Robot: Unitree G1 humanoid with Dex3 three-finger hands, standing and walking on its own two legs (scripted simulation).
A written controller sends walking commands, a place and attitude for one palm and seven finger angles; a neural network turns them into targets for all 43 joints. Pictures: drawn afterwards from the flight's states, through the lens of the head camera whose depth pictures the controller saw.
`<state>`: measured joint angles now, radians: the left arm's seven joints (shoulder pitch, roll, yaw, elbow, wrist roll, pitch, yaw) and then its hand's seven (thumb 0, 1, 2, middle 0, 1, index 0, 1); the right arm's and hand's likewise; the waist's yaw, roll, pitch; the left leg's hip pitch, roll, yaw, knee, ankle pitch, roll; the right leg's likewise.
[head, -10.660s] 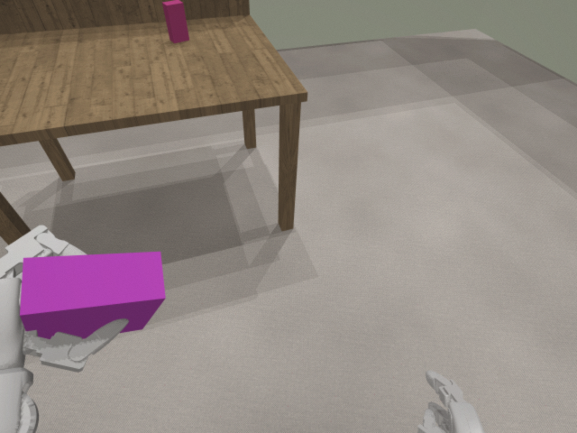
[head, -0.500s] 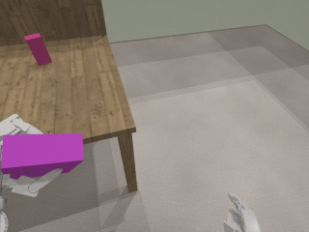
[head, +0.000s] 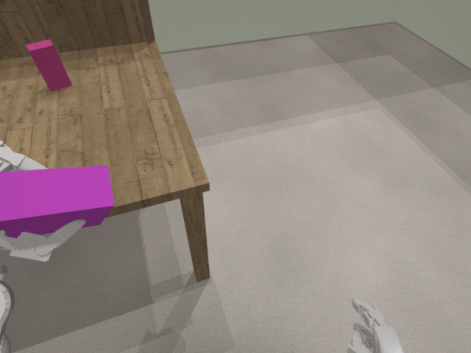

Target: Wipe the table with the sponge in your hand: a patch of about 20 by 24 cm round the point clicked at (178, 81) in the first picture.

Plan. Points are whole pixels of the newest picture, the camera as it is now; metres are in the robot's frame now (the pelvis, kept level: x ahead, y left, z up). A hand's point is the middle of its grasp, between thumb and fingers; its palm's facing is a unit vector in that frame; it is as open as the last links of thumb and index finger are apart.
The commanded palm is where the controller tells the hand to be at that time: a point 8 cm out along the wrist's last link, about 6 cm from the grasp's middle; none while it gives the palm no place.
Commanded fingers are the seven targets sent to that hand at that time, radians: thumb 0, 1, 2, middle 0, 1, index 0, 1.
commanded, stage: look again from close up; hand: left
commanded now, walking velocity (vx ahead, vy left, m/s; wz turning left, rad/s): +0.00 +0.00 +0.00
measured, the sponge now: (70, 202) +0.26 +0.24 +0.16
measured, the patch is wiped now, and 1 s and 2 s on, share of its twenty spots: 0.00 0.00 0.00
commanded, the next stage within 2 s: shuffle to correct the standing spot in 0.04 s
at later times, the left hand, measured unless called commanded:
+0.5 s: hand (58, 195) +0.28 +0.27 +0.15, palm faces +0.37 -0.85 -0.37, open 9.3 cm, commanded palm +0.21 +0.30 +0.18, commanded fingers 0.00 0.10 1.30 -1.20 -1.60 -1.20 -1.60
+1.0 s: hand (34, 160) +0.31 +0.31 +0.18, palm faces +0.34 -0.81 -0.47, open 9.3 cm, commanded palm +0.25 +0.35 +0.18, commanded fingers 0.00 0.10 1.30 -1.20 -1.60 -1.20 -1.60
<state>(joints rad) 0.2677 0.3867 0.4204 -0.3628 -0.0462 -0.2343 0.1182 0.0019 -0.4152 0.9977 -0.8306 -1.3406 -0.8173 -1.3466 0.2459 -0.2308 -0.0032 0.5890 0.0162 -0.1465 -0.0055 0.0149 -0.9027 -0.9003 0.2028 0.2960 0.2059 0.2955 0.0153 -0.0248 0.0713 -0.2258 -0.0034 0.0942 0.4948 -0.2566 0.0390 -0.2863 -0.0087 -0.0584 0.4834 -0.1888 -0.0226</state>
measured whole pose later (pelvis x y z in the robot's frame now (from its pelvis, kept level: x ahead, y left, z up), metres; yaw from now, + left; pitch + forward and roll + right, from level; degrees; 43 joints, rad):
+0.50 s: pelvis +0.05 +0.03 -0.01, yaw +0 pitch +0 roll +0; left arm 0.38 0.35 0.34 -0.41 -0.02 -0.22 0.09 0.00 -0.42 1.00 -0.83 -1.34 -0.82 -1.35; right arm 0.17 -0.22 0.02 0.53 -0.01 -0.10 -0.01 0.01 -0.90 -0.90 0.21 0.30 0.21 0.30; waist 0.02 -0.02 0.01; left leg -0.20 -0.03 0.11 0.57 -0.38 0.07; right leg -0.28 -0.03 -0.03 0.59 -0.31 0.01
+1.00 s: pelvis +0.08 +0.08 -0.02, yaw -3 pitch +0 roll +0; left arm 0.41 0.41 0.41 -0.51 -0.02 -0.23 0.12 0.00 -0.42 1.00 -0.84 -1.34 -0.82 -1.35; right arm 0.23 -0.17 0.04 0.56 0.01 -0.10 0.03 0.01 -0.90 -0.90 0.20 0.30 0.21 0.30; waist -0.01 0.00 0.06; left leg -0.34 -0.03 0.05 0.70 -0.35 0.04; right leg -0.32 0.00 -0.12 0.66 -0.34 -0.04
